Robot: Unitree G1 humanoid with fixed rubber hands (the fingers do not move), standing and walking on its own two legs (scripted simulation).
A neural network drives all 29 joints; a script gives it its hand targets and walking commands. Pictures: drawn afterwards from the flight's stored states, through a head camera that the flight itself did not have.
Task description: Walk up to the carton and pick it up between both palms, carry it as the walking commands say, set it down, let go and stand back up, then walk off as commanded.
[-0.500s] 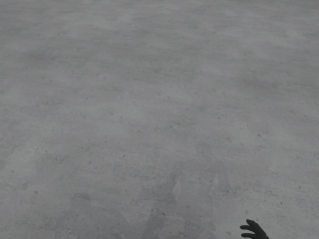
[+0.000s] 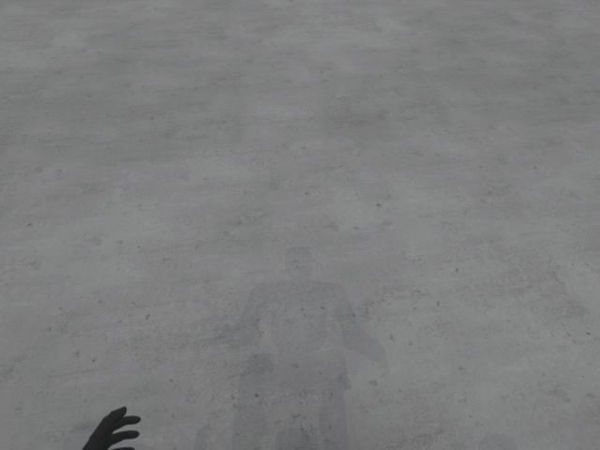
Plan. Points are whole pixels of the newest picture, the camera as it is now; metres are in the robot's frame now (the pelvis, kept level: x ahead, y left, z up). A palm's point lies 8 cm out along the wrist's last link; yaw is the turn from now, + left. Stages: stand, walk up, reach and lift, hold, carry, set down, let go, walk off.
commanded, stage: walk up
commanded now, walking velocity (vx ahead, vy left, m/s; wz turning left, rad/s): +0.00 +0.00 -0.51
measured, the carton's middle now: out of the picture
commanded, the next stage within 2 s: none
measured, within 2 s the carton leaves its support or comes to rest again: neither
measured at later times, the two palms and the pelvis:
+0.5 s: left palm out of the picture +0.12 +0.29 -0.13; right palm out of the picture +0.05 -0.26 -0.07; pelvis -0.01 +0.03 +0.01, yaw -16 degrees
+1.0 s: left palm (146, 438) +0.18 +0.20 -0.08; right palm out of the picture -0.09 -0.28 -0.11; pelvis -0.05 +0.00 +0.01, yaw -31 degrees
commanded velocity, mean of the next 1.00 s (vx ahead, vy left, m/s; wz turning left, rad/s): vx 0.00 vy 0.00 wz -0.51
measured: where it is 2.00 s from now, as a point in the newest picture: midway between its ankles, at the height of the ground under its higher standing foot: outside the picture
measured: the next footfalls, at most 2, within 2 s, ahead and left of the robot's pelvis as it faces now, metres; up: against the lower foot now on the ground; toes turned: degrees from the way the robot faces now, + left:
left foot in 0.38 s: +0.07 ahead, +0.12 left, +0.00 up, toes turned -13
right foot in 0.78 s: -0.04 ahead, -0.11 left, +0.00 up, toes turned -27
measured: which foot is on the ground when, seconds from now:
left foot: down 0.00-0.00, up 0.02-0.36, down 0.38-0.80, up 0.82-1.00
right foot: down 0.00-0.38, up 0.40-0.76, down 0.78-1.00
